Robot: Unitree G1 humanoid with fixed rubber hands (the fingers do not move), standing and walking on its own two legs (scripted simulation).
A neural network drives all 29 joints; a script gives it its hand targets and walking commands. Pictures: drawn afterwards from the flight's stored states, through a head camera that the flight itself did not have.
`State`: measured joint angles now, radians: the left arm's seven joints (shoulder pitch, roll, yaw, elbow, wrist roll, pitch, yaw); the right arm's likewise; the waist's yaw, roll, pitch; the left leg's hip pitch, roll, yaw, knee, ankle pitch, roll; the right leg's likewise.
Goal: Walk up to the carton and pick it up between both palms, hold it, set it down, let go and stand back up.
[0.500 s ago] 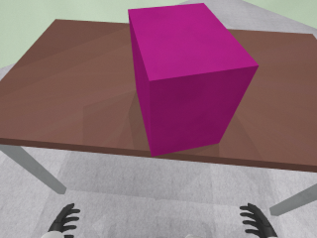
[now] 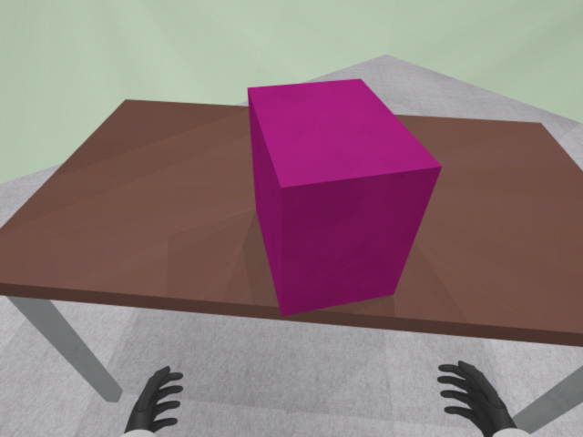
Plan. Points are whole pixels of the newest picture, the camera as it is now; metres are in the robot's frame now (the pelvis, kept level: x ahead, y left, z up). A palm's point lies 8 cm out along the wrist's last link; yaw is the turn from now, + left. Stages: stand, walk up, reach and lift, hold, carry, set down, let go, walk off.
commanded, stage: reach and lift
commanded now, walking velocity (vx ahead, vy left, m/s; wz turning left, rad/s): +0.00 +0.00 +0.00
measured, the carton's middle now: (322, 193) +0.51 -0.02 +0.07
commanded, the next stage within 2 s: none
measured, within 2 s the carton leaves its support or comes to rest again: neither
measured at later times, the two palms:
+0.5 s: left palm (177, 370) +0.22 +0.18 +0.00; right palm (517, 385) +0.22 -0.27 +0.00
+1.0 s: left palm (211, 313) +0.27 +0.14 +0.06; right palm (534, 343) +0.25 -0.29 +0.04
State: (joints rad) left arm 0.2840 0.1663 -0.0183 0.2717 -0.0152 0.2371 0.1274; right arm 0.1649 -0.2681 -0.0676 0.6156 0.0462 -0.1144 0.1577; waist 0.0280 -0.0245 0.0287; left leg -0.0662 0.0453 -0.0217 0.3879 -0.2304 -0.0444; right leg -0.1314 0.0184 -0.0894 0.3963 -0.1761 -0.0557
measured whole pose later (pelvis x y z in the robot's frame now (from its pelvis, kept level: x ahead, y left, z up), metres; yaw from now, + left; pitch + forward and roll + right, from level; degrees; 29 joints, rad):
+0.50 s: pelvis +0.03 +0.00 +0.00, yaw -3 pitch -1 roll +0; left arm 0.37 0.02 -0.04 0.01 0.05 0.13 0.21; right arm 0.22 -0.43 -0.01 0.49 0.30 -0.20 0.23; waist 0.04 -0.03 -0.02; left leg -0.06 0.07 0.03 0.33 -0.25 -0.05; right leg -0.15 0.05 -0.04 0.34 -0.18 -0.05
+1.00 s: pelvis +0.02 -0.01 +0.00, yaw -5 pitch -1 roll +0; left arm 0.17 -0.08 -0.04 -0.09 0.08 0.21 0.27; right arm 0.04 -0.51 0.04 0.47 0.44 -0.19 0.24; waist 0.03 -0.03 -0.02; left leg -0.07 0.08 0.06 0.33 -0.24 -0.06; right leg -0.18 0.06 -0.01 0.36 -0.16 -0.07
